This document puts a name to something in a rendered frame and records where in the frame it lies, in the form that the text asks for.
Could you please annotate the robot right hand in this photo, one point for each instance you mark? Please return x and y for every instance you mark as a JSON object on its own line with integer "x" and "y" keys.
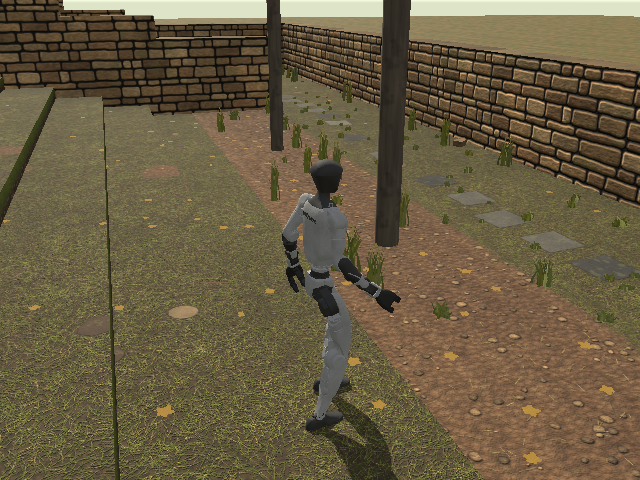
{"x": 386, "y": 298}

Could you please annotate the right robot upper arm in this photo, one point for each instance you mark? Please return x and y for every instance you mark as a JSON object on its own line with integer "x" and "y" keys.
{"x": 337, "y": 223}

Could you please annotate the robot left forearm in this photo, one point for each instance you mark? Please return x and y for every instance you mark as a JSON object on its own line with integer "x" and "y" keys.
{"x": 291, "y": 252}

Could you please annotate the left robot upper arm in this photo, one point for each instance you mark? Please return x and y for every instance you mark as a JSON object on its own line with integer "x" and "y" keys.
{"x": 290, "y": 231}

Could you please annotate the robot torso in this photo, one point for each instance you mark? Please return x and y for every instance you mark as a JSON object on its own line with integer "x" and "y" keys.
{"x": 317, "y": 249}

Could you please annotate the robot right forearm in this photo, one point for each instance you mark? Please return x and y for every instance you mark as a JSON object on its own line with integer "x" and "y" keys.
{"x": 346, "y": 267}

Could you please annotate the robot right thigh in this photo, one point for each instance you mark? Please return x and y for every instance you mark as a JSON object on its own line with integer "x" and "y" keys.
{"x": 333, "y": 306}

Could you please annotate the robot left hand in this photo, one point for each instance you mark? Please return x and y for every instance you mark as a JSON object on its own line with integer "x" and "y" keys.
{"x": 298, "y": 271}

